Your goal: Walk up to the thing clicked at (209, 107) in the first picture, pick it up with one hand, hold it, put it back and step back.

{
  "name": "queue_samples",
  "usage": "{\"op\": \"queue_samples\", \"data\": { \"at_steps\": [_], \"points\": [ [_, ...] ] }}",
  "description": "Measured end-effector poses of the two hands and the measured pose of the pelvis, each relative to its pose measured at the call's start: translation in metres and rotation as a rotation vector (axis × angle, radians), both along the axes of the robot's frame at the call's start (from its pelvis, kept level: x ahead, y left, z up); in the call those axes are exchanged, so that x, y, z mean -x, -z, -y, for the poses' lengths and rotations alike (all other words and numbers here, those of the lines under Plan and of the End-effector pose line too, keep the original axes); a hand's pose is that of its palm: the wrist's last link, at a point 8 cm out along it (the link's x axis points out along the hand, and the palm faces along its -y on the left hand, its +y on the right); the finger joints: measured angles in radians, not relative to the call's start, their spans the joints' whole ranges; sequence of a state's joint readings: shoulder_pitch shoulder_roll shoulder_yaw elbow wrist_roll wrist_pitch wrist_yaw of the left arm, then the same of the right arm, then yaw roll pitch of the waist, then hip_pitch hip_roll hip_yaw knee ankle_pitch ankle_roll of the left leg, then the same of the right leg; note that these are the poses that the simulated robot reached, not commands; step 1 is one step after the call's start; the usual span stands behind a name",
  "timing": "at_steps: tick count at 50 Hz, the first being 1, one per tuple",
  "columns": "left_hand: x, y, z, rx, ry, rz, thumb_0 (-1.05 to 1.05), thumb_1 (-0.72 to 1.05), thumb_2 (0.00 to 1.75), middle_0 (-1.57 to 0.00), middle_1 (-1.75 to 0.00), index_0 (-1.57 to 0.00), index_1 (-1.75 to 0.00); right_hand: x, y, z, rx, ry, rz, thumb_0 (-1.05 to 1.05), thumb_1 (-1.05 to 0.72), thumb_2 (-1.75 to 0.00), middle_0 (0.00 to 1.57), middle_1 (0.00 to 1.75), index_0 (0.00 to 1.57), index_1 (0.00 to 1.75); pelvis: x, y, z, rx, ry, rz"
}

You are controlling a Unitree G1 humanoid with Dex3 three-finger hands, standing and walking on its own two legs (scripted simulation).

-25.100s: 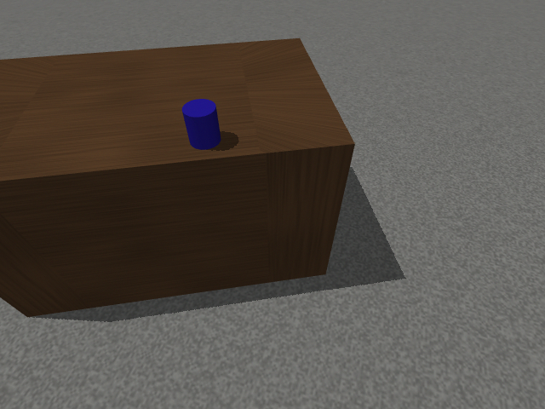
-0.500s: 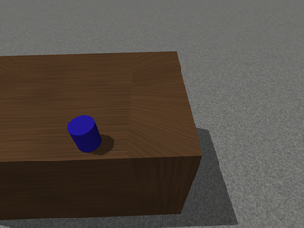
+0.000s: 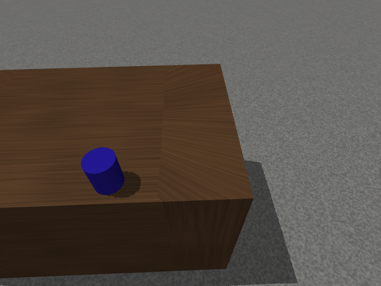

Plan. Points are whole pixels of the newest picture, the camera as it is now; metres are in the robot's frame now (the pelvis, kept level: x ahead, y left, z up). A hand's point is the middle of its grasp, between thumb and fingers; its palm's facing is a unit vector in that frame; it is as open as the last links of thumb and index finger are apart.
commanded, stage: home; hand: left
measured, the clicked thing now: (104, 171) +0.42 +0.25 -0.03
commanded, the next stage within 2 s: stand in 0.14 s
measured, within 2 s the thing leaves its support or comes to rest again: neither
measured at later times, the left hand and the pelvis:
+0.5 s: hand out of the picture +0.08 +0.25 -0.16, palm faces -0.04 -0.93 -0.35, open 14.3 cm; pelvis +0.01 -0.01 +0.00, yaw +0 degrees
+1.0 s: hand out of the picture +0.07 +0.25 -0.16, palm faces -0.03 -0.94 -0.35, open 7.4 cm; pelvis +0.01 -0.01 +0.00, yaw +0 degrees
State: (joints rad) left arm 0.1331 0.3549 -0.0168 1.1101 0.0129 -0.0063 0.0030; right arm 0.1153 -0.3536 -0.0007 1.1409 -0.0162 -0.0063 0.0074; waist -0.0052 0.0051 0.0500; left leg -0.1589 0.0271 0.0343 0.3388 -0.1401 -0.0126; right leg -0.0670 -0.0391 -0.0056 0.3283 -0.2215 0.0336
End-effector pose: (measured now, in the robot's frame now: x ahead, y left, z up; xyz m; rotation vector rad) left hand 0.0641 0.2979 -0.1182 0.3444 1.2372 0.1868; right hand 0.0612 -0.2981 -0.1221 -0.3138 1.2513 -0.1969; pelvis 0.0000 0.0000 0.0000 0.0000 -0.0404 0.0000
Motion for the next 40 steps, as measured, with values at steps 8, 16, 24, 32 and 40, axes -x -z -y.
{"op": "queue_samples", "data": {
  "at_steps": [8, 16, 24, 32, 40],
  "points": [
    [-0.002, -0.001, 0.001, -0.003, -0.004, -0.004, -0.01, -0.56, 0.04, -0.05, -0.06, -0.06, -0.05, -0.003, 0.001, 0.001, -0.003, 0.002, -0.005, 0.01, -0.9, -0.9, 0.21, 0.3, 0.2, 0.3, -0.004, 0.0, 0.002, 0.0, 0.0, -0.001],
    [-0.006, 0.0, 0.004, 0.0, -0.007, 0.002, -0.01, -0.53, 0.07, -0.07, -0.08, -0.08, -0.07, -0.008, 0.0, 0.003, 0.0, -0.001, 0.0, 0.01, -0.9, -0.9, 0.21, 0.3, 0.2, 0.3, -0.006, -0.001, 0.004, 0.001, -0.001, -0.002],
    [-0.007, 0.0, 0.005, 0.002, -0.01, 0.003, -0.01, -0.2, 0.4, -0.17, -0.23, -0.17, -0.22, -0.01, -0.001, 0.004, 0.0, -0.002, 0.001, 0.01, -0.9, -0.9, 0.21, 0.3, 0.2, 0.3, -0.007, -0.001, 0.005, 0.0, -0.003, -0.004],
    [-0.007, 0.0, 0.006, 0.003, -0.011, 0.001, 0.0, 0.36, 0.76, -0.2, -0.29, -0.2, -0.28, -0.012, -0.001, 0.005, 0.0, -0.003, -0.001, 0.01, -0.9, -0.9, 0.21, 0.3, 0.2, 0.3, -0.009, -0.001, 0.006, 0.0, -0.004, -0.005],
    [-0.007, 0.0, 0.007, 0.006, -0.014, 0.005, 0.0, 0.76, 0.87, -0.2, -0.3, -0.21, -0.29, -0.013, -0.001, 0.005, 0.0, -0.006, 0.003, 0.01, -0.9, -0.9, 0.21, 0.3, 0.2, 0.3, -0.009, -0.001, 0.007, 0.001, -0.006, -0.003]
  ]
}}
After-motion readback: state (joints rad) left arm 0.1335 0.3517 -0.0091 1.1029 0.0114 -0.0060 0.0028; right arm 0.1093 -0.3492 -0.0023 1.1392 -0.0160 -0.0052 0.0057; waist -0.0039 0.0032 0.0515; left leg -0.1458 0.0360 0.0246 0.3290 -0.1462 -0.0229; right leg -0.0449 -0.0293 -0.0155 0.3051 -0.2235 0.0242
